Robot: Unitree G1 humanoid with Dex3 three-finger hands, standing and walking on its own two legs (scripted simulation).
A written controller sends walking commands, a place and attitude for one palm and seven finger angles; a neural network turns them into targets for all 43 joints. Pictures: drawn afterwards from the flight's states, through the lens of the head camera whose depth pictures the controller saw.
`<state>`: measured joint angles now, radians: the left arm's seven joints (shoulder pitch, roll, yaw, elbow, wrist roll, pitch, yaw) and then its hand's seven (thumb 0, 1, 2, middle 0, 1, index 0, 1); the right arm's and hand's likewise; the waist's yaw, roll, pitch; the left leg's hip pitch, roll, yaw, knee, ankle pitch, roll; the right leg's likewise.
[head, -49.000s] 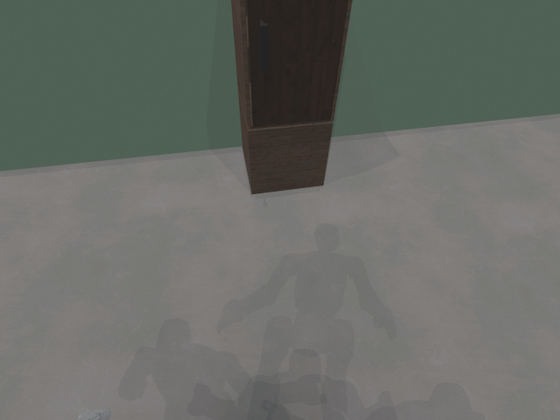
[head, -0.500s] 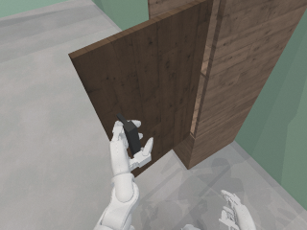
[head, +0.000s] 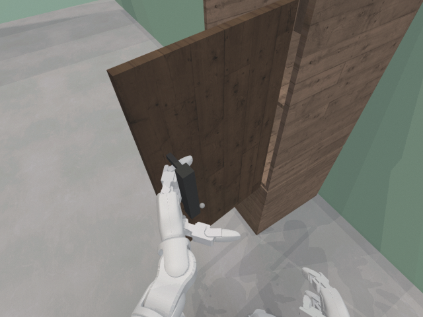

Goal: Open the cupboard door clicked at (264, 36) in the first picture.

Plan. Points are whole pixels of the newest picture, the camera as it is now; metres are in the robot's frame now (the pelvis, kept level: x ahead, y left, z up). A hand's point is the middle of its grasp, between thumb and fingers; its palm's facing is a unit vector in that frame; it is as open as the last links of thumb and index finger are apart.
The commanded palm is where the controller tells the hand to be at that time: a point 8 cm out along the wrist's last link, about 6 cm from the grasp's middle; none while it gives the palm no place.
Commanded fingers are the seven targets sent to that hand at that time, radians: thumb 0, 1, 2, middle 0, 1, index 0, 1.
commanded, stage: open thumb and fingers to let go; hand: left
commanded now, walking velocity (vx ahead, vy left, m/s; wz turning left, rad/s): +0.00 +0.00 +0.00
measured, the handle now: (182, 186) +0.35 +0.07 +0.05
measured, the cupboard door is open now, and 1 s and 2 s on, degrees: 97 100 100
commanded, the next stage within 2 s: slide the hand sideways off the handle in 0.04 s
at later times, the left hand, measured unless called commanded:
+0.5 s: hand (196, 229) +0.26 +0.04 +0.06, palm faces -0.18 -0.98 +0.02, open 16.4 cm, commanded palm +0.24 +0.10 +0.05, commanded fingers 0.00 -0.50 0.30 -0.15 -0.30 -0.15 -0.30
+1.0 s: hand (169, 250) +0.23 +0.08 +0.06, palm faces -0.15 -0.99 +0.00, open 16.2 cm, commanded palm +0.20 +0.15 +0.05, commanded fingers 0.00 -0.50 0.30 -0.15 -0.30 -0.15 -0.30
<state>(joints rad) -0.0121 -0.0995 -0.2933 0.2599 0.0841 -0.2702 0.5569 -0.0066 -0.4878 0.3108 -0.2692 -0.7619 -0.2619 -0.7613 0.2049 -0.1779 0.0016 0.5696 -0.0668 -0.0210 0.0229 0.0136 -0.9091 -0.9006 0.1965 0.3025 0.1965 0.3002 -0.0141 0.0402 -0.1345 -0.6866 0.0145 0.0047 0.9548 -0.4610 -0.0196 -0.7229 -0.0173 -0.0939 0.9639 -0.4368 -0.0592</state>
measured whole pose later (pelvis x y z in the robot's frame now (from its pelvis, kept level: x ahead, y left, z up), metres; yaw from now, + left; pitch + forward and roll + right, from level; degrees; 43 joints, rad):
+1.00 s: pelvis +0.01 +0.02 -0.01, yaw +0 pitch +12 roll +0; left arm 0.41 0.08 -0.23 -0.19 -0.04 -0.28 -0.02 -0.01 -0.50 0.30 -0.16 -0.30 -0.17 -0.31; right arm 0.26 -0.21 0.02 0.39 0.00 -0.06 0.00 0.01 -0.91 -0.90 0.20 0.30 0.20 0.30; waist 0.00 0.04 -0.13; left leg -0.74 0.00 0.01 1.06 -0.53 0.00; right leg -0.77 -0.03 -0.08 1.05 -0.49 -0.04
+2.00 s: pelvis +0.02 +0.03 +0.01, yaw +0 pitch +6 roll -2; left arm 0.58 0.27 0.07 -0.43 -0.17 -0.12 -0.14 -0.01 -0.44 0.33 -0.15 -0.30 -0.15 -0.30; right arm 0.29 -0.23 0.04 0.43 0.04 -0.14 -0.08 0.02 -0.91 -0.90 0.20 0.30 0.20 0.30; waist 0.02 0.05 -0.13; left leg -0.54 0.01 0.00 0.92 -0.49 0.03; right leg -0.54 -0.02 -0.09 0.87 -0.43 -0.01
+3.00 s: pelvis +0.03 +0.02 +0.06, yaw -1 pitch -4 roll +0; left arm 0.47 0.33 0.31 -0.40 -0.05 -0.07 0.11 0.02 0.88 0.90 -0.21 -0.30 -0.21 -0.30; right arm 0.20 -0.23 0.02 0.64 0.00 -0.12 -0.08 0.02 -0.91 -0.90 0.20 0.30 0.20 0.30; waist 0.07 0.07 0.03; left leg -0.06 0.00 0.02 0.40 -0.27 0.01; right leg -0.08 0.00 -0.07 0.39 -0.23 -0.02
